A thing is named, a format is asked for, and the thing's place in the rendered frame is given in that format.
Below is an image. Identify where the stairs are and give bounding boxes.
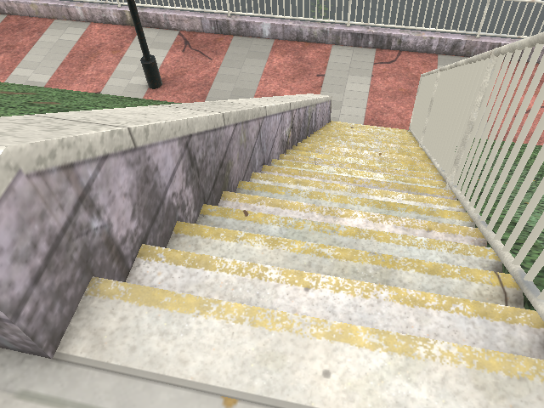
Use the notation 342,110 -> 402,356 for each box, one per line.
126,121 -> 544,360

